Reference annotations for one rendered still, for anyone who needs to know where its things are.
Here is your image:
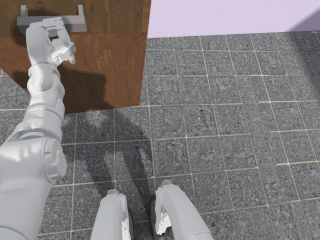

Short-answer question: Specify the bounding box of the robot left forearm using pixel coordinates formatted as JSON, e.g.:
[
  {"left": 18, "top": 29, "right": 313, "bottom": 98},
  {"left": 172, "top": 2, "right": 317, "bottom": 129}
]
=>
[{"left": 2, "top": 63, "right": 65, "bottom": 145}]

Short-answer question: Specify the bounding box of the robot left hand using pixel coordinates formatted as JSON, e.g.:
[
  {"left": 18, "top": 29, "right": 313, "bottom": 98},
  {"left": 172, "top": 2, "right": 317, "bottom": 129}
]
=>
[{"left": 26, "top": 16, "right": 76, "bottom": 69}]

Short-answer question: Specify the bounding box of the drawer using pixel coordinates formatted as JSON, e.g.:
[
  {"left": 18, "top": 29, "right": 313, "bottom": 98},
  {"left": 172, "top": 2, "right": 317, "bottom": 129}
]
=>
[{"left": 0, "top": 0, "right": 142, "bottom": 38}]

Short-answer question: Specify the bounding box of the robot left upper arm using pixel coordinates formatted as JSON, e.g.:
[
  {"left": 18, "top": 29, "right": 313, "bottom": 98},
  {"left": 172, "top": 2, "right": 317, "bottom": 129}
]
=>
[{"left": 0, "top": 137, "right": 67, "bottom": 240}]

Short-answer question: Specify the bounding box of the robot left thigh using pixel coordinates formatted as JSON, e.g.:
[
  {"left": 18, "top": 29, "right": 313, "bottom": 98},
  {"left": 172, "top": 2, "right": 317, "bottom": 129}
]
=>
[{"left": 90, "top": 193, "right": 128, "bottom": 240}]

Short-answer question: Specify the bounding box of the cabinet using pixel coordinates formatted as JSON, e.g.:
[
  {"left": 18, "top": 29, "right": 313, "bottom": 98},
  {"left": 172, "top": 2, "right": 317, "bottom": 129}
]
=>
[{"left": 0, "top": 0, "right": 152, "bottom": 115}]

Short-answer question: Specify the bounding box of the right robot shin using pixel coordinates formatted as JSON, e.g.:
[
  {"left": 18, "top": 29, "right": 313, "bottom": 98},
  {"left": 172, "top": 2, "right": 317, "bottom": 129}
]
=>
[{"left": 155, "top": 180, "right": 172, "bottom": 235}]

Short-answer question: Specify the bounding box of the handle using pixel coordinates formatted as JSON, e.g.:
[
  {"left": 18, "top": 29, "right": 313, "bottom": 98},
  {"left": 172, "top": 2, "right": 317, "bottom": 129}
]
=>
[{"left": 17, "top": 5, "right": 87, "bottom": 34}]

